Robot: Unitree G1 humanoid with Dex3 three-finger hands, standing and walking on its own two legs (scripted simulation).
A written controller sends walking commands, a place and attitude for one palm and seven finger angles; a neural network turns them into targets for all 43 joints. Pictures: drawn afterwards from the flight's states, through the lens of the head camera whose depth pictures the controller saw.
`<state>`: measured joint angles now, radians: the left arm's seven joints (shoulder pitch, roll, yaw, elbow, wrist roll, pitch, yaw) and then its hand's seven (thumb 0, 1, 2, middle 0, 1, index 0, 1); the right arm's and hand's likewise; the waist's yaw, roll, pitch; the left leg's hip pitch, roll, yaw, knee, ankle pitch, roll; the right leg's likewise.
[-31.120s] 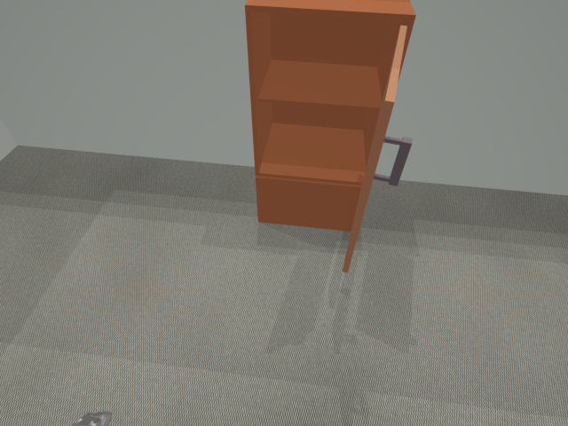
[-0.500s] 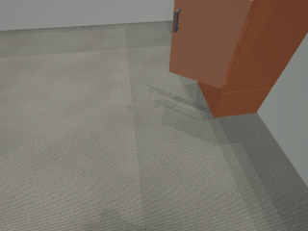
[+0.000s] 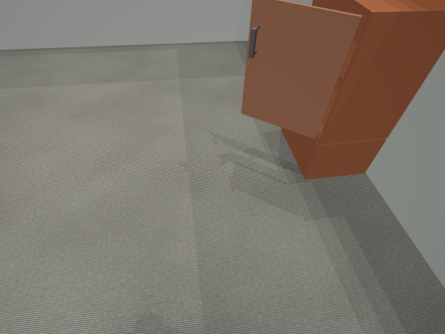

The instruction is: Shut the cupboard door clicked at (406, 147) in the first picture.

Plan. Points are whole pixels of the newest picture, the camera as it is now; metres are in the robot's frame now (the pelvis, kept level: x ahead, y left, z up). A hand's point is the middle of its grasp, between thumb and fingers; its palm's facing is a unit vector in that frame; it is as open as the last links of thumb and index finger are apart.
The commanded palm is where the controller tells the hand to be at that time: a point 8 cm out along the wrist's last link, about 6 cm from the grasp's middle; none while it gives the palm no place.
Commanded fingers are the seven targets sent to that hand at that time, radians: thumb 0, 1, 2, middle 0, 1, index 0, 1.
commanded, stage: let the arm hang, fingers relaxed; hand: left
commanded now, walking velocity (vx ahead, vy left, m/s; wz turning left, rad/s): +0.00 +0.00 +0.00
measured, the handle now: (254, 41) +1.27 -0.09 -0.03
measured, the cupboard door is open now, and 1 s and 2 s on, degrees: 52 52 52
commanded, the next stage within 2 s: look to check the result in 0.06 s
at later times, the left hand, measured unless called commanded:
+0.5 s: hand out of the picture -0.02 +0.17 -0.18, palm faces +0.00 -0.98 -0.18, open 7.4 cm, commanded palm none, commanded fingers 0.00 0.90 0.90 -0.20 -0.30 -0.20 -0.30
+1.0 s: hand out of the picture +0.00 +0.18 -0.19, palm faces +0.08 -0.98 -0.17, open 7.4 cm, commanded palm none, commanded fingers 0.00 0.90 0.90 -0.20 -0.30 -0.20 -0.30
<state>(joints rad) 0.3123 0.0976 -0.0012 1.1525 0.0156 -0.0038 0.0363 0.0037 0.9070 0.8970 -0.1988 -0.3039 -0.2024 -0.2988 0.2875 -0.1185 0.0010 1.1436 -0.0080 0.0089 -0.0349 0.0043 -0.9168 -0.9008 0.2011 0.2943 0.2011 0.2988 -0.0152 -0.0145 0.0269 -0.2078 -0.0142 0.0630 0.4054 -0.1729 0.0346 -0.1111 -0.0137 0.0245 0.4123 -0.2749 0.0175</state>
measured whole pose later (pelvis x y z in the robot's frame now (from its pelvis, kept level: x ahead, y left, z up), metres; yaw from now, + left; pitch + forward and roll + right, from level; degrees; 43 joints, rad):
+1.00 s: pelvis +0.05 +0.01 -0.01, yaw +3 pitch +0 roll -1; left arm 0.37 0.15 0.04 1.12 0.03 -0.01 0.02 0.00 0.91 0.90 -0.20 -0.30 -0.20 -0.30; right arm 0.36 -0.15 -0.02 1.11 -0.02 0.02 -0.02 0.00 -0.91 -0.90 0.20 0.29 0.20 0.30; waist -0.01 0.00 0.01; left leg -0.26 -0.03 0.04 0.61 -0.34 0.06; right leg -0.10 -0.04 -0.01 0.51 -0.41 0.03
